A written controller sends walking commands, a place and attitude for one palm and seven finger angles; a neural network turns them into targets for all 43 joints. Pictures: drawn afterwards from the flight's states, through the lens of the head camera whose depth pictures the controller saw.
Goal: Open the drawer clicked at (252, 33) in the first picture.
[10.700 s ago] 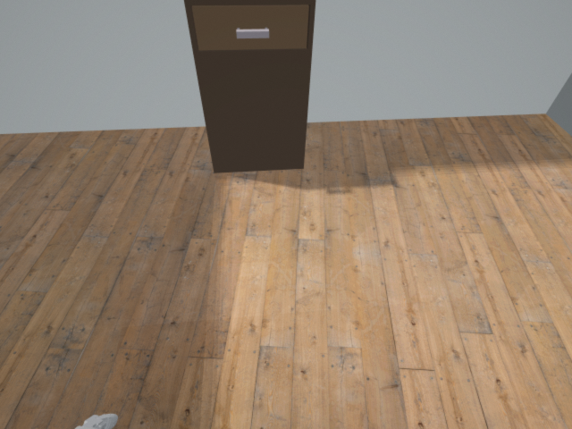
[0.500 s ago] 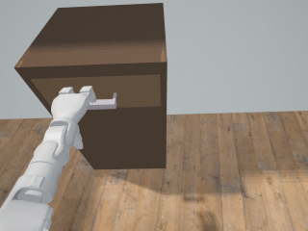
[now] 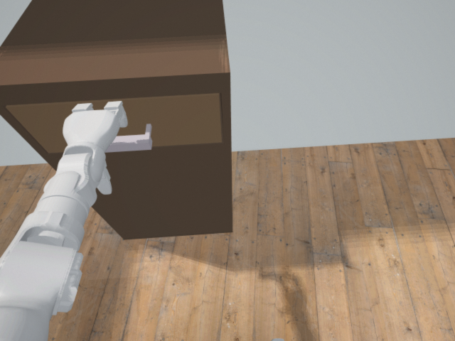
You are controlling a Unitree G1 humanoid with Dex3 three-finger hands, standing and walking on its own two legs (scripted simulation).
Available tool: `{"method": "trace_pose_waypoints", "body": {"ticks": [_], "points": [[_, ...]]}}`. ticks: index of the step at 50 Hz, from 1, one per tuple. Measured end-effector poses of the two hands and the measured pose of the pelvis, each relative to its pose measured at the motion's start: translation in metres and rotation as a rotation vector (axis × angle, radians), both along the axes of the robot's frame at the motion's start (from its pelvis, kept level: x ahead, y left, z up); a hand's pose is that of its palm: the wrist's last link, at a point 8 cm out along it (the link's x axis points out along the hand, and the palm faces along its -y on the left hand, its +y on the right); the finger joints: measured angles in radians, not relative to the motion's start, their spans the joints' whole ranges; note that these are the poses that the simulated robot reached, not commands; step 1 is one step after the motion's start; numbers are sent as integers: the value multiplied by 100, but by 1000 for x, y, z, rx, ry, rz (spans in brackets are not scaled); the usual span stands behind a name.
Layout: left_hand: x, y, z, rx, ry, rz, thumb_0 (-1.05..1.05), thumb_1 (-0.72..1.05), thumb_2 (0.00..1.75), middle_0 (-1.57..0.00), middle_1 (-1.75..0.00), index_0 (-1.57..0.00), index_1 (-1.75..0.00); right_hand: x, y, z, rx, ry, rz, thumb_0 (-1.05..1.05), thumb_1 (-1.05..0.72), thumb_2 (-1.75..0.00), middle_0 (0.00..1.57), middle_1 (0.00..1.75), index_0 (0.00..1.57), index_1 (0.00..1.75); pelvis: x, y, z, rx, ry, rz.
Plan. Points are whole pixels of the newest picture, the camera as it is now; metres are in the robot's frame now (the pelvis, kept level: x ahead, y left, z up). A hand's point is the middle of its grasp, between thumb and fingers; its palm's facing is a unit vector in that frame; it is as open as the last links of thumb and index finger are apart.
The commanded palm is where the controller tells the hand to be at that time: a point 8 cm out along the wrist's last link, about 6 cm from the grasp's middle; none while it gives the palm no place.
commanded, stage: move the hooked fingers above the handle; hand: left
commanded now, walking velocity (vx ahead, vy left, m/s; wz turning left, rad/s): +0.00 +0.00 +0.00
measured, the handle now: (123, 136) +0.55 +0.23 -0.02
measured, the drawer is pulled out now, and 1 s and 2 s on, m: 0.00 0.00 0.00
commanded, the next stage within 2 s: lower the fingers behind the handle in 1.08 s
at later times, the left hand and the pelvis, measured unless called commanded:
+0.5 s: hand (98, 145) +0.48 +0.25 +0.04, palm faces -0.08 +0.00 -1.00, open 13.8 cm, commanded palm +0.47 +0.24 +0.10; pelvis +0.00 +0.01 +0.00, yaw -1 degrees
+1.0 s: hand (106, 138) +0.49 +0.24 +0.04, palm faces -0.07 -0.01 -1.00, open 13.8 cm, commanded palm +0.48 +0.24 +0.10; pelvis +0.01 +0.01 -0.01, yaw -1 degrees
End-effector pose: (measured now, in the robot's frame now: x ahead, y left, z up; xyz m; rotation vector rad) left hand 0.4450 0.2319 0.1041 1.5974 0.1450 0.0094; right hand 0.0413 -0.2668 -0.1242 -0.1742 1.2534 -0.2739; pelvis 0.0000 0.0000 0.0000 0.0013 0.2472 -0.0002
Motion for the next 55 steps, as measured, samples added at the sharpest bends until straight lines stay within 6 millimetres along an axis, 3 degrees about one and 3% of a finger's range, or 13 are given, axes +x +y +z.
{"method": "trace_pose_waypoints", "body": {"ticks": [11, 15, 25, 31, 36, 44, 55], "points": [[37, -18, -4, -67, -59, -104, 0, -49, 30, -32, -120, -32, -120, -46, -8, 3, -57, 125, -60, 0, -91, -90, 20, 30, 20, 30, 5, 5, -8, -9, 64, -10], [36, -17, -5, -59, -89, -87, 0, -48, 30, -36, -124, -33, -121, -54, -4, 0, -35, 147, -71, 0, -91, -90, 20, 30, 20, 30, 6, 8, -9, -9, 77, -24], [15, 18, -9, -20, -3, 16, 0, -48, 30, -33, -121, -33, -121, -35, 11, -1, -1, 92, -62, 0, -91, -90, 20, 30, 20, 30, 4, 11, -4, -12, 42, -18], [13, 5, 1, -43, -29, -89, 0, -49, 30, -32, -120, -32, -121, -16, 9, 3, -29, 56, -15, 0, -91, -90, 20, 30, 20, 30, 3, 13, -4, -19, 30, 7], [22, -6, -2, -58, -52, -97, 0, -49, 30, -32, -120, -32, -120, -9, 6, 5, -43, 28, -2, 0, -91, -90, 20, 30, 20, 30, 1, 14, -6, -19, 42, 7], [35, 2, -11, -34, -45, -23, 0, -49, 30, -32, -120, -32, -120, -23, 7, -1, -30, 64, -28, 0, -91, -90, 20, 30, 20, 30, 3, 15, -9, -15, 75, -12], [30, 7, -7, -48, -9, -42, 0, -48, 30, -32, -120, -32, -120, -41, 10, 0, -12, 139, -64, 0, -91, -90, 20, 30, 20, 30, 13, 11, -5, -18, 58, -13]]}}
